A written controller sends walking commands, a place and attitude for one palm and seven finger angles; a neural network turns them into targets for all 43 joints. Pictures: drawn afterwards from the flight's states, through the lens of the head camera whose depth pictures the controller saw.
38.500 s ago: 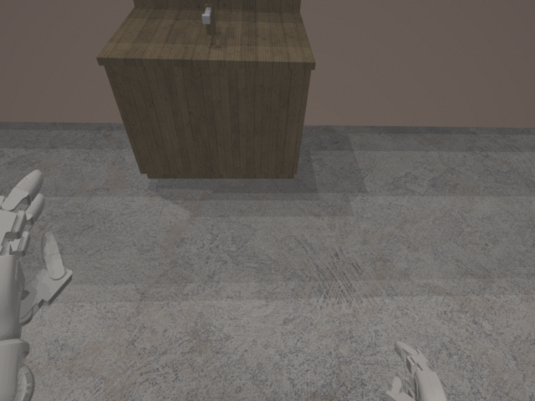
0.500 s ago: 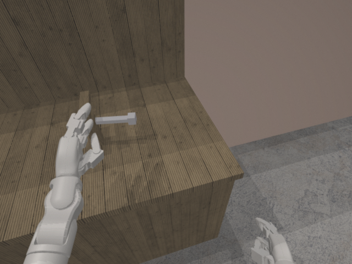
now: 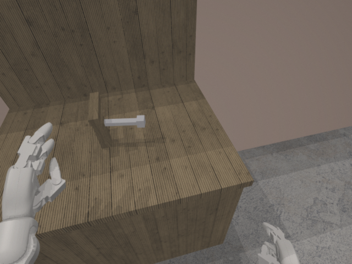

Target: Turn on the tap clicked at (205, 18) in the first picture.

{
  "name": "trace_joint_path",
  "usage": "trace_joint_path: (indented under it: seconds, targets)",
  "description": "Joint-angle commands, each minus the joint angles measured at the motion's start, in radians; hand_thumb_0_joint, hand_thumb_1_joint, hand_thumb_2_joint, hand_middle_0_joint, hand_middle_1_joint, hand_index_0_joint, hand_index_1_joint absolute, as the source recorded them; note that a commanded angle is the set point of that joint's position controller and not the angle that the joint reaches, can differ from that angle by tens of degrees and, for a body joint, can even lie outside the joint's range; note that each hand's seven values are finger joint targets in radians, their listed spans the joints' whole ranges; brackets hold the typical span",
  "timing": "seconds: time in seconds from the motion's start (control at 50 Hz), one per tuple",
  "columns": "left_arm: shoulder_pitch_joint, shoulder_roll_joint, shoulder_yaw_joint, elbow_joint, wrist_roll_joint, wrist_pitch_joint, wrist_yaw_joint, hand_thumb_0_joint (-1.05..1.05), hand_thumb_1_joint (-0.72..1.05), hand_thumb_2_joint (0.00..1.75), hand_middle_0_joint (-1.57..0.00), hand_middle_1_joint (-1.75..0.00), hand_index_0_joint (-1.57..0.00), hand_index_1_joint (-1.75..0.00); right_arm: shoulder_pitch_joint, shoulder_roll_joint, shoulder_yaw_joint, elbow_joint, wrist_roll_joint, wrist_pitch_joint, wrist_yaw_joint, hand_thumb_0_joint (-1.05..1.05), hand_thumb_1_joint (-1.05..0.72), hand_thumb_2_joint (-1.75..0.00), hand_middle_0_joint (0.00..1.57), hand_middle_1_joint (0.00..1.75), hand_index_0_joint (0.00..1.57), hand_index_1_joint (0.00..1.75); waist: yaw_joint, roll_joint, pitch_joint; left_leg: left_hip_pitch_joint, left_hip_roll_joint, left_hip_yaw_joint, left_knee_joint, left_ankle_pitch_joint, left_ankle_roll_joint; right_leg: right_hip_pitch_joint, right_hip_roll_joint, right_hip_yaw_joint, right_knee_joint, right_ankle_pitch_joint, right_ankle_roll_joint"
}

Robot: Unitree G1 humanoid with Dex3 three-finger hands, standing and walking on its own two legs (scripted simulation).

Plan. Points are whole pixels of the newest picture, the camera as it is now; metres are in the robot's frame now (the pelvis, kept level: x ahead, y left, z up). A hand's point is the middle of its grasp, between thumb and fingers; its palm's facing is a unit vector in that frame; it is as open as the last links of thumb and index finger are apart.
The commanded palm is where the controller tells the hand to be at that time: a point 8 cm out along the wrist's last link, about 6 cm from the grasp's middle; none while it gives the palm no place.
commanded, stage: draw the hand back beside the body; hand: left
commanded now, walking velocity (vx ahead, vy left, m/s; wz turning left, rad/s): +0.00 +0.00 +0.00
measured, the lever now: (140, 121) +0.51 +0.18 +0.03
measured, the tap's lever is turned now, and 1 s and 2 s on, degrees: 77 77 77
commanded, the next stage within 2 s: step back with the hand held close in 0.32 s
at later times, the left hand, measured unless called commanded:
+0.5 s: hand (54, 183) +0.20 +0.24 +0.17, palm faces +0.41 -0.84 -0.36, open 7.4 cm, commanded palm +0.15 +0.27 +0.17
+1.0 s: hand (20, 220) +0.13 +0.26 +0.16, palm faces +0.39 -0.80 -0.46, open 7.4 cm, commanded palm +0.09 +0.29 +0.17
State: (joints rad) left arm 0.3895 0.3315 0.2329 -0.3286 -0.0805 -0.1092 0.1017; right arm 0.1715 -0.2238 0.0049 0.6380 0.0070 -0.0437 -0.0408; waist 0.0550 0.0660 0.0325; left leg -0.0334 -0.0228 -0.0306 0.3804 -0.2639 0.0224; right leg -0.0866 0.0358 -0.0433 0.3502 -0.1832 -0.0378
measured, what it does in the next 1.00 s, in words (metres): shifts its weight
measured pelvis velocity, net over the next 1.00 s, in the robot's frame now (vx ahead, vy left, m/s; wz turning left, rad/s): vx -0.07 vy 0.01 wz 0.00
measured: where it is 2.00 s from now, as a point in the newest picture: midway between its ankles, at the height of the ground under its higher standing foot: outside the picture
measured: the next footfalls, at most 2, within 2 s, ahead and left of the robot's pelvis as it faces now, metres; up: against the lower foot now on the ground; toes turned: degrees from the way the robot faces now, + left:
right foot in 1.80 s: -0.15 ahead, -0.11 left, +0.00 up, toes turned +4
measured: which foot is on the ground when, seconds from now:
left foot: down 0.00-1.00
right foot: down 0.00-1.00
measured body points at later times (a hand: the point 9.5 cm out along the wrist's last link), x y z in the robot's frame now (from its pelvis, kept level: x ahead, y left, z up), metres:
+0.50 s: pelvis +0.00 -0.01 +0.00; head -0.02 -0.03 +0.45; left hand +0.17 +0.28 +0.19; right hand +0.19 -0.22 -0.09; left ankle -0.03 +0.10 -0.75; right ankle +0.01 -0.10 -0.75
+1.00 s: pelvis -0.07 +0.01 -0.01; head -0.05 +0.01 +0.44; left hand +0.11 +0.30 +0.18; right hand +0.11 -0.23 -0.10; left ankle -0.03 +0.10 -0.75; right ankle +0.01 -0.10 -0.74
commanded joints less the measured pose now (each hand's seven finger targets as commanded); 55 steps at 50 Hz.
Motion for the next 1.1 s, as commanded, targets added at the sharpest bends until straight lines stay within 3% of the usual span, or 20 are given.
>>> trace_joint_path:
  seconds: [0.0,0.08,0.16,0.28,0.4,0.42,0.44,0.46,0.48,0.52,0.56,0.6,0.66,0.68,0.72,0.78,0.88,0.96,1.0,1.08]
  targets:
    - [-0.054,0.184,0.150,-0.275,-0.007,-0.068,0.020,0.00,0.90,0.90,-0.20,-0.30,-0.20,-0.30,-0.139,-0.100,-0.034,-0.161,0.001,-0.056,-0.007,0.00,-0.90,-0.90,0.20,0.30,0.20,0.30,0.007,0.030,-0.092,-0.079,0.039,-0.028,-0.037,0.277,-0.017,0.076,-0.047,0.039,-0.023,0.188,-0.009]
    - [-0.094,0.141,0.103,-0.266,-0.006,-0.064,0.015,0.00,0.90,0.90,-0.20,-0.30,-0.20,-0.30,-0.143,-0.107,-0.037,-0.155,0.002,-0.065,-0.008,0.00,-0.90,-0.90,0.20,0.30,0.20,0.30,-0.012,-0.005,-0.055,-0.073,0.037,-0.030,-0.034,0.248,-0.010,0.026,-0.045,0.037,-0.027,0.158,-0.005]
    - [-0.115,0.158,0.114,-0.230,-0.003,-0.067,0.024,0.00,0.90,0.90,-0.20,-0.30,-0.20,-0.30,-0.142,-0.111,-0.041,-0.149,0.000,-0.069,-0.018,0.00,-0.90,-0.90,0.20,0.30,0.20,0.30,-0.006,-0.065,-0.069,-0.072,0.033,-0.034,-0.033,0.204,0.000,0.024,-0.046,0.034,-0.024,0.124,-0.002]
    - [-0.096,0.184,0.141,-0.282,-0.001,-0.068,0.031,0.00,0.90,0.90,-0.20,-0.30,-0.20,-0.30,-0.147,-0.105,-0.034,-0.152,0.000,-0.070,-0.018,0.00,-0.90,-0.90,0.20,0.30,0.20,0.30,0.006,0.026,-0.127,-0.065,0.029,-0.035,-0.032,0.248,-0.010,0.072,-0.051,0.038,-0.011,0.160,-0.007]
    - [-0.062,0.176,0.145,-0.248,-0.006,-0.063,0.028,0.00,0.90,0.90,-0.20,-0.30,-0.20,-0.30,-0.149,-0.096,-0.032,-0.151,-0.002,-0.067,-0.018,0.00,-0.90,-0.90,0.20,0.30,0.20,0.30,0.006,-0.004,-0.073,-0.090,0.032,-0.028,-0.031,0.228,-0.004,0.055,-0.052,0.037,-0.022,0.155,-0.005]
    - [-0.133,0.191,0.139,-0.333,-0.007,-0.071,0.029,0.00,0.90,0.90,-0.20,-0.30,-0.20,-0.30,-0.158,-0.099,-0.029,-0.165,-0.001,-0.073,-0.017,0.00,-0.90,-0.90,0.20,0.30,0.20,0.30,0.005,0.010,-0.101,-0.075,0.030,-0.029,-0.031,0.220,-0.002,0.063,-0.056,0.042,-0.026,0.152,-0.003]
    - [-0.258,0.351,0.310,-0.385,-0.014,-0.113,0.039,0.00,0.90,0.90,-0.20,-0.30,-0.20,-0.30,-0.146,-0.104,-0.025,-0.207,0.014,-0.066,-0.023,0.00,-0.90,-0.90,0.20,0.30,0.20,0.30,-0.005,0.001,-0.031,-0.122,0.058,-0.053,-0.002,0.153,0.021,-0.027,-0.111,0.158,-0.071,0.237,0.002]
    - [-0.139,0.249,0.238,-0.269,-0.011,-0.119,0.027,0.00,0.90,0.90,-0.20,-0.30,-0.20,-0.30,-0.134,-0.090,-0.023,-0.176,0.007,-0.058,-0.027,0.00,-0.90,-0.90,0.20,0.30,0.20,0.30,-0.017,-0.051,-0.039,-0.114,0.057,-0.065,0.021,0.155,0.022,-0.037,-0.142,0.155,-0.062,0.288,0.000]
    - [-0.128,0.253,0.236,-0.276,-0.007,-0.119,0.023,0.00,0.90,0.90,-0.20,-0.30,-0.20,-0.30,-0.140,-0.095,-0.027,-0.190,0.006,-0.052,-0.024,0.00,-0.90,-0.90,0.20,0.30,0.20,0.30,-0.016,-0.060,-0.040,-0.113,0.057,-0.072,0.021,0.173,0.019,-0.046,-0.149,0.163,-0.055,0.315,-0.002]
    - [-0.002,0.170,0.176,-0.182,0.000,-0.106,0.009,0.00,0.90,0.90,-0.20,-0.30,-0.20,-0.30,-0.107,-0.108,-0.036,-0.198,0.006,-0.033,-0.021,0.00,-0.90,-0.90,0.20,0.30,0.20,0.30,-0.023,-0.107,-0.098,-0.097,0.073,-0.064,0.040,0.264,0.020,-0.030,-0.150,0.134,-0.021,0.385,0.011]
    - [0.063,0.146,0.155,-0.173,0.001,-0.098,0.004,0.00,0.90,0.90,-0.20,-0.30,-0.20,-0.30,-0.099,-0.113,-0.043,-0.212,0.009,-0.017,-0.019,0.00,-0.90,-0.90,0.20,0.30,0.20,0.30,-0.024,-0.079,-0.150,-0.091,0.086,-0.053,0.045,0.318,0.020,-0.020,-0.152,0.122,0.002,0.410,0.022]
    - [0.095,0.152,0.156,-0.204,0.004,-0.101,0.004,0.00,0.90,0.90,-0.20,-0.30,-0.20,-0.30,-0.098,-0.119,-0.046,-0.224,0.008,-0.005,-0.019,0.00,-0.90,-0.90,0.20,0.30,0.20,0.30,-0.021,-0.041,-0.181,-0.101,0.096,-0.057,0.030,0.356,0.019,-0.016,-0.143,0.107,0.022,0.382,0.025]
    - [0.091,0.204,0.195,-0.288,0.010,-0.109,0.015,0.00,0.90,0.90,-0.20,-0.30,-0.20,-0.30,-0.100,-0.119,-0.052,-0.247,0.011,0.006,-0.023,0.00,-0.90,-0.90,0.20,0.30,0.20,0.30,-0.019,-0.084,-0.201,-0.147,0.093,-0.062,0.034,0.306,0.018,-0.013,-0.147,0.115,0.026,0.343,0.025]
    - [0.059,0.249,0.223,-0.347,0.012,-0.117,0.020,0.00,0.90,0.90,-0.20,-0.30,-0.20,-0.30,-0.109,-0.123,-0.052,-0.250,0.010,0.005,-0.026,0.00,-0.90,-0.90,0.20,0.30,0.20,0.30,-0.020,-0.040,-0.202,-0.155,0.094,-0.070,0.024,0.294,0.019,-0.021,-0.147,0.123,0.034,0.322,0.021]
    - [0.053,0.253,0.231,-0.372,0.015,-0.128,0.030,0.00,0.90,0.90,-0.20,-0.30,-0.20,-0.30,-0.105,-0.116,-0.052,-0.257,0.010,0.000,-0.031,0.00,-0.90,-0.90,0.20,0.30,0.20,0.30,-0.017,-0.051,-0.187,-0.206,0.092,-0.080,0.022,0.232,0.021,-0.029,-0.140,0.122,0.035,0.250,0.025]
    - [0.039,0.288,0.262,-0.418,0.021,-0.141,0.042,0.00,0.90,0.90,-0.20,-0.30,-0.20,-0.30,-0.103,-0.123,-0.056,-0.253,0.009,-0.013,-0.036,0.00,-0.90,-0.90,0.20,0.30,0.20,0.30,-0.019,0.023,-0.172,-0.267,0.103,-0.109,-0.002,0.136,0.031,-0.043,-0.125,0.129,0.048,0.158,0.025]
    - [0.090,0.222,0.232,-0.342,0.031,-0.146,0.043,0.00,0.90,0.90,-0.20,-0.30,-0.20,-0.30,-0.073,-0.133,-0.065,-0.243,0.010,-0.031,-0.031,0.00,-0.90,-0.90,0.20,0.30,0.20,0.30,-0.034,0.028,-0.124,-0.378,0.104,-0.127,-0.029,-0.111,0.043,-0.073,-0.105,0.129,0.047,-0.007,0.026]
    - [0.074,0.188,0.204,-0.291,0.046,-0.148,0.045,0.00,0.90,0.90,-0.20,-0.30,-0.20,-0.30,-0.064,-0.139,-0.066,-0.243,0.012,-0.039,-0.028,0.00,-0.90,-0.90,0.20,0.30,0.20,0.30,-0.037,-0.034,-0.068,-0.498,0.111,-0.144,-0.039,-0.298,0.061,-0.082,-0.092,0.136,0.029,-0.165,0.035]
    - [0.050,0.176,0.186,-0.297,0.053,-0.149,0.045,0.00,0.90,0.90,-0.20,-0.30,-0.20,-0.30,-0.059,-0.139,-0.063,-0.242,0.013,-0.041,-0.028,0.00,-0.90,-0.90,0.20,0.30,0.20,0.30,-0.042,-0.044,-0.062,-0.505,0.118,-0.156,-0.052,-0.322,0.062,-0.099,-0.085,0.130,0.036,-0.198,0.035]
    - [-0.002,0.238,0.225,-0.350,0.060,-0.158,0.059,0.00,0.90,0.90,-0.20,-0.30,-0.20,-0.30,-0.059,-0.140,-0.064,-0.234,0.006,-0.050,-0.030,0.00,-0.90,-0.90,0.20,0.30,0.20,0.30,-0.044,-0.066,-0.084,-0.476,0.102,-0.140,-0.007,-0.264,0.060,-0.123,-0.100,0.156,0.030,-0.151,0.022]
